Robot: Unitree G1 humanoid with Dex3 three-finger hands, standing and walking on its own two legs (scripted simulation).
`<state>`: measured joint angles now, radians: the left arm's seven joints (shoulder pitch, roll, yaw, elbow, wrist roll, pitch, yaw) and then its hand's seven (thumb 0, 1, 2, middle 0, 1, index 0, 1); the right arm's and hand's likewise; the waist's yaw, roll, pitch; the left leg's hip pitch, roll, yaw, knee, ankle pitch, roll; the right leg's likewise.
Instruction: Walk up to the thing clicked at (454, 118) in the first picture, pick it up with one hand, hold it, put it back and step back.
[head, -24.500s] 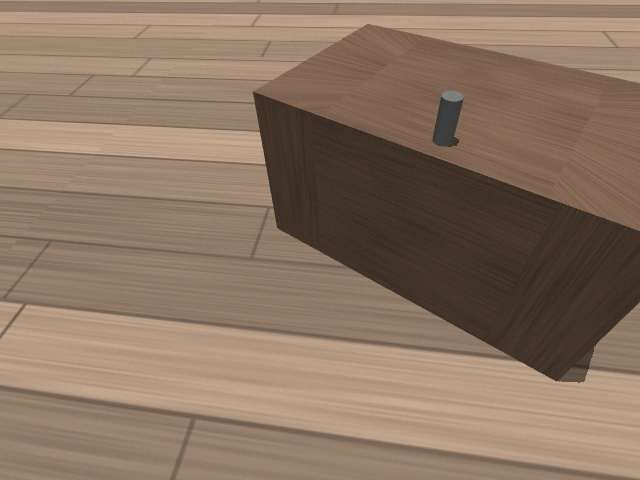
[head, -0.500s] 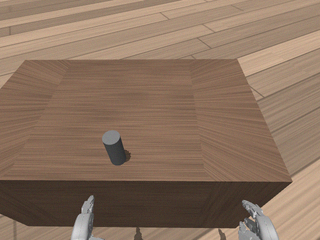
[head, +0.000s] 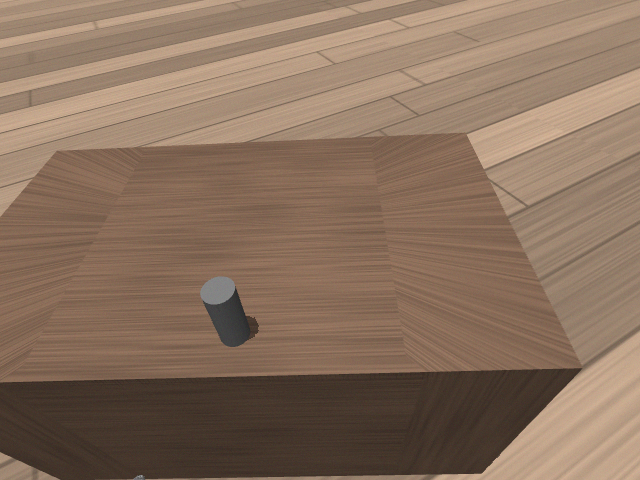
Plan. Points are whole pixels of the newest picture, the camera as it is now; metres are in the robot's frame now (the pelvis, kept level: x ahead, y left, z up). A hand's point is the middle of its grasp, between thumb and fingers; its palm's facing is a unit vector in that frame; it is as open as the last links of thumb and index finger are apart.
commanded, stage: home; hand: left
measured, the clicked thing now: (227, 313) +0.40 +0.19 -0.06
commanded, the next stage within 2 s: stand in 1.74 s
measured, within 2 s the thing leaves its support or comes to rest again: neither
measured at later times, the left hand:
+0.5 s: hand out of the picture +0.03 +0.26 -0.15, palm faces -0.05 -0.94 -0.35, open 17.5 cm
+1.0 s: hand out of the picture +0.07 +0.26 -0.15, palm faces -0.06 -0.94 -0.35, open 17.5 cm
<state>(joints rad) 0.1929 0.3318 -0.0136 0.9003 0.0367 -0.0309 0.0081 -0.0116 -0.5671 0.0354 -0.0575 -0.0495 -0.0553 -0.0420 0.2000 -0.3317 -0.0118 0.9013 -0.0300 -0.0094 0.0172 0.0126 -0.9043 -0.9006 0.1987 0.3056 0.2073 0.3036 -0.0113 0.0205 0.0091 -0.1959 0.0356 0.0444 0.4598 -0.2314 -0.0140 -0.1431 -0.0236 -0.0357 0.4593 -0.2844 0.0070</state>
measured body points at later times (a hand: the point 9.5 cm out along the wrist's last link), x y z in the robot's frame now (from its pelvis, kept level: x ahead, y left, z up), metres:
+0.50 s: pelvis -0.01 +0.00 +0.01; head -0.01 +0.00 +0.46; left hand +0.04 +0.31 -0.12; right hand +0.05 -0.29 -0.13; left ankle +0.01 +0.13 -0.74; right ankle -0.02 -0.12 -0.74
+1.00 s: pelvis +0.00 +0.01 +0.01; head +0.00 +0.01 +0.46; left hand +0.07 +0.31 -0.12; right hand +0.06 -0.29 -0.13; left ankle +0.01 +0.13 -0.74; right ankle -0.02 -0.12 -0.74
